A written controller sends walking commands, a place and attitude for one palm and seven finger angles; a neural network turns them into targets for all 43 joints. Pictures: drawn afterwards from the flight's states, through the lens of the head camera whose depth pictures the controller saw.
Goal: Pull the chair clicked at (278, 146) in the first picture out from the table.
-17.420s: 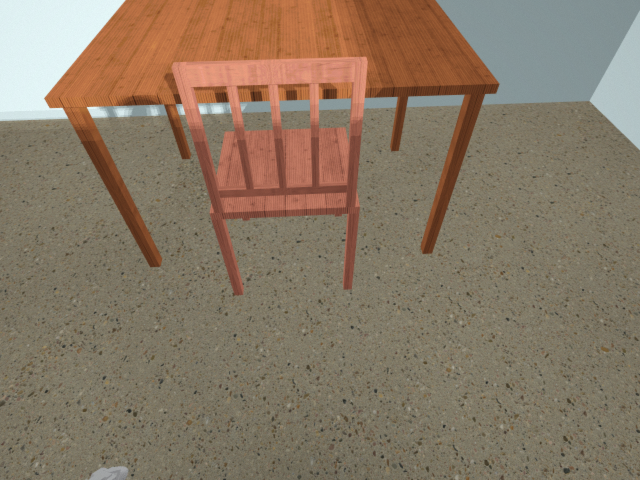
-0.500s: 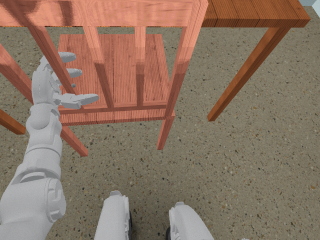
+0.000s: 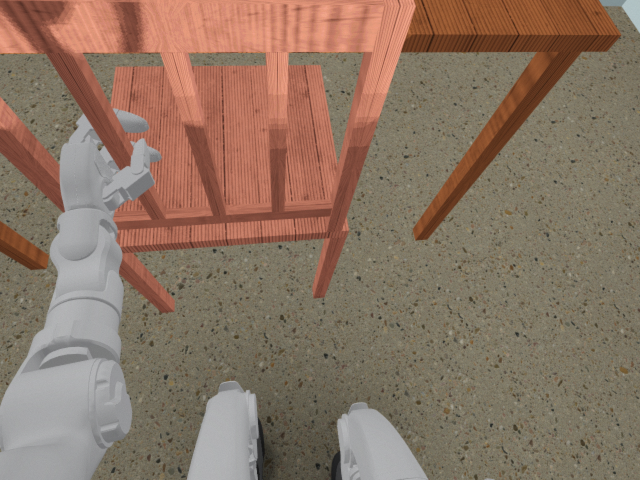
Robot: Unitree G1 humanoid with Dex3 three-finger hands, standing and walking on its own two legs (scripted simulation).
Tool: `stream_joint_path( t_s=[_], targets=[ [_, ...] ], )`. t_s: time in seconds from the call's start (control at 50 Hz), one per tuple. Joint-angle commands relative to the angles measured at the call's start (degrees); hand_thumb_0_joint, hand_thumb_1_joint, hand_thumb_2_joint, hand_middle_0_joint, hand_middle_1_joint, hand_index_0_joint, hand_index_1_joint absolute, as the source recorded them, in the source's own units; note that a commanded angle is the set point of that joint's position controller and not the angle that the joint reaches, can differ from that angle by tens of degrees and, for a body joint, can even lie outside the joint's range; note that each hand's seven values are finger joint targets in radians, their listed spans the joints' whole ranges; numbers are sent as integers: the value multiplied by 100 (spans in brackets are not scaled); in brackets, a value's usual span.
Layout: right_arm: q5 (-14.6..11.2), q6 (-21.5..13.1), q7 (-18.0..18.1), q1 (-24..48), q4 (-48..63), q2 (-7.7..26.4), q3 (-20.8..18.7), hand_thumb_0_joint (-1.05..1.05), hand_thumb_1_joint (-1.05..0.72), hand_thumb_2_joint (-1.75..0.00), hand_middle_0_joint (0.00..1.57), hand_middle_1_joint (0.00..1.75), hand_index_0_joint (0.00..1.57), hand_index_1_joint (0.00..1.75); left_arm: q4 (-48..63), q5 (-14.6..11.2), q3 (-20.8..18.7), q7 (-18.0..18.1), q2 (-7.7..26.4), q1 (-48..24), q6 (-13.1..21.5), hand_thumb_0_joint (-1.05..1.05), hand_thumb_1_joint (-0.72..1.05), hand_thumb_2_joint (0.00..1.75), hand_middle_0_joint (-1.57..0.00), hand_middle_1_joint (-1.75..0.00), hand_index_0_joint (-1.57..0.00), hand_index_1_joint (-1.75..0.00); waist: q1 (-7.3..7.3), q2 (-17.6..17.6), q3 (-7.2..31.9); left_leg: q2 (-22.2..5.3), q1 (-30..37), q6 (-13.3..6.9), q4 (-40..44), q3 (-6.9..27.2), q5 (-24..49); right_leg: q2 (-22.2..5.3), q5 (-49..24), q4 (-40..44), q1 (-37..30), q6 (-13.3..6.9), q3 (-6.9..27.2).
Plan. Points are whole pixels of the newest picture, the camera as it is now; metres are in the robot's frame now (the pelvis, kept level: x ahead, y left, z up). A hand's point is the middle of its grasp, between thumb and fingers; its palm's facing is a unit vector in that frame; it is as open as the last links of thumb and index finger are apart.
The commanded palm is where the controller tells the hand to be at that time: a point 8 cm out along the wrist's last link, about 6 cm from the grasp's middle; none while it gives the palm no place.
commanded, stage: hook a spindle and tug to test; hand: left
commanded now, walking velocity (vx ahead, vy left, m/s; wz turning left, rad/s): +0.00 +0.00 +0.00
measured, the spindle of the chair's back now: (202, 150) +0.51 +0.13 +0.03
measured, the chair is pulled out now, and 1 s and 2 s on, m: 0.00 0.04 0.15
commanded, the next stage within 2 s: step backward, pulling the chair out in 0.44 s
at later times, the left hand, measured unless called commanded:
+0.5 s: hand (147, 185) +0.46 +0.19 +0.03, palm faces +0.11 -0.99 -0.03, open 5.3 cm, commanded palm +0.42 +0.23 +0.03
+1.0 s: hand (157, 195) +0.43 +0.17 +0.05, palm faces +0.09 -0.99 -0.14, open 5.2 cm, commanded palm +0.41 +0.22 +0.05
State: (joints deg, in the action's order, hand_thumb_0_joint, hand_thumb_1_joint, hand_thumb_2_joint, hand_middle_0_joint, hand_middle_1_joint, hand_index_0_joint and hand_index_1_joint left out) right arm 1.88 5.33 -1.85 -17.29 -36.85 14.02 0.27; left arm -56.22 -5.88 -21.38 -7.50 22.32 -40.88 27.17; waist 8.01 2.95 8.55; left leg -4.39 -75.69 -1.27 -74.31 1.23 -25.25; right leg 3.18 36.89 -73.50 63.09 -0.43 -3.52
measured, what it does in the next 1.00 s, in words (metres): rises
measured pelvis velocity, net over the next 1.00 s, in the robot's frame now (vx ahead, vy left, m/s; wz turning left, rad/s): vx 0.03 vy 0.01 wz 0.03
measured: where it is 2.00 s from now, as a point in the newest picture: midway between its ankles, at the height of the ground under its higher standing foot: outside the picture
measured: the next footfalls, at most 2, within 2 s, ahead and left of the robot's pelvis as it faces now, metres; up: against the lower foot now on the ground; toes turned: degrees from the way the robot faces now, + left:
left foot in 1.98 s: -0.02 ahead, +0.15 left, +0.00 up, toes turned +4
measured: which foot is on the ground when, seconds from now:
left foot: down 0.00-1.00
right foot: down 0.00-1.00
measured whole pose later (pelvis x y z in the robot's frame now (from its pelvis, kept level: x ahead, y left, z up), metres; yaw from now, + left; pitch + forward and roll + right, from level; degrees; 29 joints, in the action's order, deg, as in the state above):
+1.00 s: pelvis +0.03 +0.01 +0.11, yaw +2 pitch +11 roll -2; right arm -1.7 4.6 4.2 -14.4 -38.2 15.7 -0.7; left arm -62.7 -3.9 -8.1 3.0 14.2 -35.2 10.9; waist 4.9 2.0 -2.9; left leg -2.1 -36.0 -2.0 -39.0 -2.3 -14.3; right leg 0.9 22.1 -35.4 24.3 0.8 -1.5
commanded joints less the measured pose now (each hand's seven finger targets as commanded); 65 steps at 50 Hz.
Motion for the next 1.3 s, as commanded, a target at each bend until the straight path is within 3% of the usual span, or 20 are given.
stream_joint_path(
  t_s=[0.0, 0.32, 0.4, 0.46, 0.5, 0.52, 0.54, 0.56, 0.58, 0.6, 0.64, 0.68, 0.72, 0.8, 0.84, 1.0, 1.14, 1.16, 1.18, 1.28],
  targets=[
    [-7, -66, 77, -735, 355, 1008, -385, 0, -90, -90, 20, 30, 20, 30, 1308, 3, 23, -56, 1041, -1587, 405, 0, 90, 90, -50, -145, -50, -145, -50, 628, 2924, 166, 3780, -32, 630, 368, 1787, 37, -2002, 1103, 25, -150, 66],
    [-81, -141, -25, -592, 597, 908, -460, 0, -90, -90, 20, 30, 20, 30, 2673, -207, 439, 68, 370, 151, 288, 0, 90, 90, -50, -145, -50, -145, -241, 472, 3002, 185, 4251, 15, 823, 273, 2780, 37, -3081, 1186, -622, -132, 35],
    [-78, -187, -19, -556, 615, 904, -457, 0, -90, -90, 20, 30, 20, 30, 2900, -229, 317, 84, 510, 408, 325, 0, 90, 90, -50, -145, -50, -145, -305, 459, 3000, 211, 4162, 15, 815, 196, 2937, 8, -3455, 1157, -875, -117, 90],
    [-81, -250, -12, -523, 617, 866, -466, 0, -90, -90, 20, 30, 20, 30, 3081, -268, 481, 86, 279, 399, 366, 0, 90, 90, -50, -145, -50, -145, -255, 516, 2948, 212, 4235, 8, 783, 179, 3052, -2, -3563, 1159, -853, -113, 101],
    [-77, -270, 2, -517, 602, 888, -474, 0, -90, -90, 20, 30, 20, 30, 2987, -302, 297, 80, 419, 574, 364, 0, 90, 90, -50, -145, -50, -145, -295, 302, 2949, 220, 4137, 14, 791, 159, 3019, -8, -3651, 1167, -987, -95, 108],
    [-77, -286, 18, -485, 566, 877, -454, 0, -90, -90, 20, 30, 20, 30, 3056, -277, 454, 79, 354, 186, 390, 0, 90, 90, -50, -145, -50, -145, -195, 341, 2873, 210, 4117, 13, 787, 171, 2961, -20, -3612, 1153, -909, -91, 108],
    [-365, 31, 221, -553, 913, 881, -325, 0, -90, -90, 20, 30, 20, 30, 4040, 422, 115, 707, 2169, -1437, -305, 0, 90, 90, -50, -145, -50, -145, -510, 1205, 4322, 159, 6026, -96, 1803, -41, 2837, -429, -4080, 2059, -3136, -153, 523],
    [-397, 30, 398, -630, 1023, 787, -326, 0, -90, -90, 20, 30, 20, 30, 4144, 454, 254, 985, 1882, -1671, -701, 0, 90, 90, -50, -145, -50, -145, -421, 1350, 4033, 227, 6352, -100, 1933, 15, 3156, -353, -4585, 2346, -3088, -130, 446],
    [-405, 64, 499, -591, 945, 808, -290, 0, -90, -90, 20, 30, 20, 30, 3479, 510, 490, 1139, 1457, -1008, -1098, 0, 90, 90, -50, -145, -50, -145, -353, 1207, 3565, 213, 6315, -123, 2024, 71, 3547, -357, -4818, 2393, -2936, -81, 401],
    [-416, 123, 560, -593, 910, 789, -281, 0, -90, -90, 20, 30, 20, 30, 2915, 532, 844, 1180, 918, -483, -1432, 0, 90, 90, -50, -145, -50, -145, -327, 865, 3083, 83, 6159, -90, 2279, 287, 3494, -345, -4167, 2443, -2799, -40, 194],
    [-425, 237, 627, -586, 753, 819, -247, 0, -90, -90, 20, 30, 20, 30, 1838, 504, 1230, 1256, 341, -1, -1813, 0, 90, 90, -50, -145, -50, -145, -293, 287, 2362, 10, 5695, -194, 2397, 275, 3862, -395, -4481, 2860, -3150, 73, 280],
    [-414, 253, 667, -570, 600, 871, -226, 0, -90, -90, 20, 30, 20, 30, 1355, 505, 1241, 1340, 385, -548, -1802, 0, 90, 90, -50, -145, -50, -145, -283, 24, 2252, -9, 5710, -179, 2606, 191, 4283, -542, -5242, 3147, -3729, 168, 364],
    [-389, 238, 675, -542, 499, 898, -225, 0, -90, -90, 20, 30, 20, 30, 941, 496, 1268, 1331, 387, -887, -1686, 0, 90, 90, -50, -145, -50, -145, -326, 321, 2147, -87, 5981, -165, 2841, 225, 4814, -624, -5317, 3279, -3892, 195, 367],
    [-381, 107, 679, -428, 278, 935, -290, 0, -90, -90, 20, 30, 20, 30, 340, 470, 1370, 1250, 272, -1081, -1493, 0, 90, 90, -50, -145, -50, -145, -425, 989, 1730, -350, 6637, -173, 3311, 629, 5236, -523, -3825, 3562, -3618, 109, 291],
    [-391, -13, 685, -403, 211, 935, -316, 0, -90, -90, 20, 30, 20, 30, 190, 432, 1444, 1189, 154, -1036, -1444, 0, 90, 90, -50, -145, -50, -145, -439, 945, 1581, -421, 6849, -187, 3453, 740, 5395, -456, -3507, 3772, -3623, 92, 287],
    [-327, -250, 652, -299, 140, 912, -395, 0, -90, -90, 20, 30, 20, 30, 634, 466, 1381, 1090, 127, -682, -1237, 0, 90, 90, -50, -145, -50, -145, -429, 932, 2032, -620, 7872, -238, 3582, 844, 6530, -379, -3378, 4046, -3809, 77, 334],
    [-429, -363, 712, -79, 221, 906, -394, 0, -90, -90, 20, 30, 20, 30, 949, 418, 1337, 1153, 269, -589, -1220, 0, 90, 90, -50, -145, -50, -145, -425, 501, 1941, -525, 6935, -97, 3787, 523, 4881, -639, -4501, 4371, -4750, 55, 492],
    [-444, -369, 748, -105, 176, 976, -425, 0, -90, -90, 20, 30, 20, 30, 848, 434, 1166, 1197, 536, -529, -1249, 0, 90, 90, -50, -145, -50, -145, -455, 358, 1914, -494, 6755, -78, 3785, 473, 4656, -720, -4747, 4381, -4917, 57, 566],
    [-476, -397, 751, -55, 164, 937, -404, 0, -90, -90, 20, 30, 20, 30, 852, 396, 1307, 1206, 400, -619, -1252, 0, 90, 90, -50, -145, -50, -145, -441, 357, 1875, -460, 6595, -34, 3809, 408, 4370, -846, -4965, 4357, -5040, 35, 646],
    [-528, -579, 837, 157, 16, 953, -391, 0, -90, -90, 20, 30, 20, 30, 692, 338, 1466, 1307, 422, -896, -1252, 0, 90, 90, -50, -145, -50, -145, -423, 221, 1383, -319, 6260, 35, 3955, 356, 3100, -1096, -4287, 4546, -4928, 40, 783]
  ],
)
